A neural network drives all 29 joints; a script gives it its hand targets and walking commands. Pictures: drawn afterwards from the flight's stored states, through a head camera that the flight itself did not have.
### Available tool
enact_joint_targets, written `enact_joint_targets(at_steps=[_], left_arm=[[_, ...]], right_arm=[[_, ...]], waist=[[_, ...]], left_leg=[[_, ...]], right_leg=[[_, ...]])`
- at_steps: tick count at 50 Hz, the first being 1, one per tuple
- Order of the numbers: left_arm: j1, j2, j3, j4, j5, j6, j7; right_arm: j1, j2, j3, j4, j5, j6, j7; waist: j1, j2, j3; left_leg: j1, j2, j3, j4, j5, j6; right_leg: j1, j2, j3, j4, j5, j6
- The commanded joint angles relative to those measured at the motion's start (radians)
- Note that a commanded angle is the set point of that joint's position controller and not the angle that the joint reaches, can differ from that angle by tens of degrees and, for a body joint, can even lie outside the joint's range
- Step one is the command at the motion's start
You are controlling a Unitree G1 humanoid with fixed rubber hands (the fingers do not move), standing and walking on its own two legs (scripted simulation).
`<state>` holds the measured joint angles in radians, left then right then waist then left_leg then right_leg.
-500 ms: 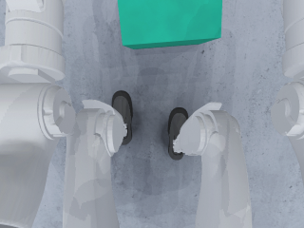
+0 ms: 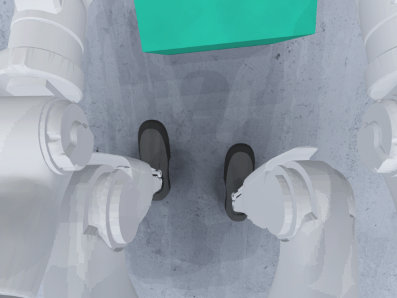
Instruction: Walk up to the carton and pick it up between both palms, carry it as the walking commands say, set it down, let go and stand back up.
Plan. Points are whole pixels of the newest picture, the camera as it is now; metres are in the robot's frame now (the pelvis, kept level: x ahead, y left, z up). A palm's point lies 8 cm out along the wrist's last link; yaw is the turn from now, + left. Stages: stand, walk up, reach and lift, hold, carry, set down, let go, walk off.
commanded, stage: reach and lift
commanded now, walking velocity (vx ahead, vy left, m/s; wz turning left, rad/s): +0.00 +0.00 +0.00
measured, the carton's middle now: out of the picture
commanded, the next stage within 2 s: none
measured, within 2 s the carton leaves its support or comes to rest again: leaves its support in 1.70 s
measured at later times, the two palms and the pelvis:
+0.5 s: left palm out of the picture +0.58 +0.19 -0.20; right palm out of the picture +0.59 -0.17 -0.20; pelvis +0.01 +0.00 -0.01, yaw +0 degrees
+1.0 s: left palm out of the picture +0.58 +0.16 -0.20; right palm out of the picture +0.59 -0.16 -0.20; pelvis +0.01 +0.00 -0.01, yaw +0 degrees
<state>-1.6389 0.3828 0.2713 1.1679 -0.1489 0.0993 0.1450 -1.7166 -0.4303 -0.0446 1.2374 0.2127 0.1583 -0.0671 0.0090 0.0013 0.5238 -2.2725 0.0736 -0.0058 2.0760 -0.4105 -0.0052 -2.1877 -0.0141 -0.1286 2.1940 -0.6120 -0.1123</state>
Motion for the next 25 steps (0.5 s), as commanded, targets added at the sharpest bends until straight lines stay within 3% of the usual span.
enact_joint_targets(at_steps=[1,2,3,4,5,6,8,9,10,11,12,13,14,15,16,17,18,19,20,21,22,23,24,25], left_arm=[[-0.289,0.229,-0.035,0.031,-0.056,-0.057,-0.007],[-0.264,0.194,-0.060,0.005,-0.067,-0.055,-0.006],[-0.240,0.196,-0.070,0.076,-0.067,-0.058,-0.015],[-0.265,0.223,-0.044,-0.003,-0.053,-0.062,-0.010],[-0.237,0.222,-0.043,0.038,-0.060,-0.067,-0.003],[-0.286,0.248,-0.039,-0.007,-0.058,-0.070,-0.003],[-0.246,0.162,-0.100,0.025,-0.082,-0.065,-0.003],[-0.238,0.213,-0.089,-0.029,-0.068,-0.071,-0.005],[-0.255,0.183,-0.089,0.013,-0.091,-0.071,-0.007],[-0.240,0.141,-0.132,0.027,-0.082,-0.065,-0.008],[-0.207,0.161,-0.109,0.034,-0.076,-0.069,-0.010],[-0.217,0.126,-0.118,-0.019,-0.070,-0.068,-0.011],[-0.191,0.186,-0.080,0.022,-0.064,-0.074,-0.016],[-0.241,0.163,-0.094,-0.065,-0.069,-0.084,-0.013],[-0.212,0.125,-0.111,0.018,-0.114,-0.068,-0.018],[-0.234,0.198,-0.099,-0.001,-0.076,-0.087,-0.009],[-0.205,0.167,-0.116,0.076,-0.082,-0.073,-0.010],[-0.239,0.172,-0.105,0.000,-0.076,-0.074,-0.005],[-0.220,0.160,-0.092,0.041,-0.065,-0.074,-0.012],[-0.187,0.128,-0.116,0.067,-0.069,-0.070,-0.019],[-0.247,0.107,-0.111,0.017,-0.077,-0.077,-0.016],[-0.244,0.133,-0.114,0.051,-0.095,-0.073,-0.015],[-0.291,0.089,-0.152,-0.031,-0.089,-0.084,-0.018],[-0.245,0.131,-0.140,0.047,-0.098,-0.082,-0.011]], right_arm=[[-0.363,-0.169,0.106,-0.126,0.051,-0.073,-0.005],[-0.414,-0.193,0.090,-0.191,0.039,-0.083,-0.005],[-0.397,-0.177,0.091,-0.149,0.049,-0.081,-0.011],[-0.317,-0.126,0.116,-0.136,0.060,-0.079,-0.001],[-0.367,-0.170,0.099,-0.165,0.040,-0.083,-0.008],[-0.359,-0.145,0.128,-0.151,0.075,-0.072,-0.009],[-0.351,-0.160,0.109,-0.136,0.064,-0.078,-0.001],[-0.327,-0.180,0.092,-0.183,0.066,-0.077,-0.010],[-0.355,-0.146,0.128,-0.147,0.086,-0.073,-0.004],[-0.279,-0.149,0.102,-0.119,0.061,-0.082,-0.002],[-0.280,-0.128,0.110,-0.116,0.067,-0.076,0.000],[-0.314,-0.118,0.112,-0.186,0.069,-0.084,0.006],[-0.293,-0.125,0.102,-0.101,0.049,-0.070,0.002],[-0.328,-0.109,0.098,-0.210,0.045,-0.082,-0.004],[-0.338,-0.103,0.168,-0.207,0.064,-0.084,-0.004],[-0.329,-0.086,0.117,-0.164,0.087,-0.081,-0.010],[-0.308,-0.118,0.140,-0.096,0.075,-0.072,-0.007],[-0.360,-0.143,0.107,-0.147,0.073,-0.073,-0.012],[-0.312,-0.066,0.174,-0.090,0.097,-0.059,0.002],[-0.321,-0.050,0.161,-0.147,0.103,-0.075,0.014],[-0.357,-0.061,0.199,-0.194,0.081,-0.082,0.004],[-0.333,-0.125,0.116,-0.147,0.058,-0.081,-0.017],[-0.363,-0.084,0.165,-0.213,0.081,-0.084,-0.011],[-0.347,-0.065,0.183,-0.168,0.100,-0.077,-0.009]], waist=[[0.140,-0.027,-1.244],[0.088,-0.042,-1.370],[0.127,-0.015,-1.270],[0.121,-0.028,-1.272],[0.116,-0.048,-1.321],[0.150,-0.021,-1.346],[0.077,-0.023,-1.359],[0.118,0.022,-1.348],[0.147,-0.029,-1.321],[0.051,0.025,-1.300],[0.120,0.005,-1.300],[0.086,0.020,-1.329],[0.125,-0.001,-1.267],[0.117,0.017,-1.336],[0.082,-0.060,-1.410],[0.153,0.011,-1.347],[0.111,-0.032,-1.318],[0.132,0.045,-1.319],[0.176,0.006,-1.251],[0.125,0.013,-1.274],[0.112,-0.068,-1.370],[0.083,-0.023,-1.302],[0.086,0.000,-1.425],[0.129,-0.009,-1.362]], left_leg=[[0.703,-0.046,0.053,0.092,0.296,0.004],[0.755,-0.053,0.044,0.089,0.341,0.002],[0.687,-0.054,0.050,0.099,0.290,0.006],[0.703,-0.044,0.055,0.106,0.324,0.011],[0.700,-0.055,0.051,0.120,0.346,0.004],[0.726,-0.052,0.059,0.101,0.351,0.005],[0.754,-0.054,0.029,0.078,0.315,0.013],[0.819,-0.050,0.061,0.115,0.376,0.001],[0.774,-0.051,0.046,0.097,0.340,0.016],[0.735,-0.049,0.059,0.107,0.332,-0.004],[0.750,-0.051,0.053,0.108,0.333,0.014],[0.748,-0.053,0.048,0.095,0.348,0.014],[0.690,-0.059,0.051,0.090,0.275,0.021],[0.711,-0.056,0.084,0.111,0.344,0.005],[0.715,-0.045,0.062,0.123,0.365,0.007],[0.684,-0.051,0.085,0.086,0.322,0.010],[0.697,-0.048,0.066,0.091,0.291,0.009],[0.694,-0.057,0.089,0.107,0.313,-0.005],[0.700,-0.043,0.075,0.092,0.299,0.008],[0.688,-0.048,0.067,0.077,0.288,0.018],[0.700,-0.048,0.062,0.099,0.343,0.006],[0.655,-0.044,0.062,0.109,0.297,0.004],[0.754,-0.048,0.070,0.100,0.358,0.002],[0.722,-0.048,0.072,0.112,0.349,0.014]], right_leg=[[0.503,0.024,0.241,-0.161,0.351,0.138],[0.608,0.030,0.224,-0.169,0.420,0.142],[0.521,0.032,0.226,-0.160,0.363,0.147],[0.505,0.036,0.220,-0.148,0.375,0.143],[0.530,0.034,0.236,-0.165,0.393,0.144],[0.586,0.032,0.242,-0.142,0.427,0.141],[0.576,0.038,0.178,-0.112,0.392,0.148],[0.499,0.034,0.214,-0.129,0.393,0.141],[0.511,0.030,0.213,-0.132,0.379,0.135],[0.519,0.050,0.213,-0.136,0.408,0.124],[0.503,0.041,0.214,-0.123,0.402,0.130],[0.513,0.044,0.196,-0.133,0.418,0.135],[0.487,0.037,0.211,-0.120,0.329,0.135],[0.528,0.037,0.231,-0.155,0.397,0.128],[0.646,0.029,0.217,-0.149,0.462,0.148],[0.586,0.045,0.217,-0.140,0.398,0.145],[0.581,0.035,0.217,-0.140,0.384,0.143],[0.523,0.038,0.226,-0.161,0.375,0.137],[0.486,0.029,0.247,-0.149,0.360,0.133],[0.507,0.044,0.206,-0.148,0.353,0.137],[0.638,0.035,0.235,-0.150,0.457,0.140],[0.547,0.039,0.234,-0.149,0.404,0.139],[0.641,0.044,0.218,-0.149,0.449,0.145],[0.601,0.044,0.227,-0.145,0.435,0.146]])
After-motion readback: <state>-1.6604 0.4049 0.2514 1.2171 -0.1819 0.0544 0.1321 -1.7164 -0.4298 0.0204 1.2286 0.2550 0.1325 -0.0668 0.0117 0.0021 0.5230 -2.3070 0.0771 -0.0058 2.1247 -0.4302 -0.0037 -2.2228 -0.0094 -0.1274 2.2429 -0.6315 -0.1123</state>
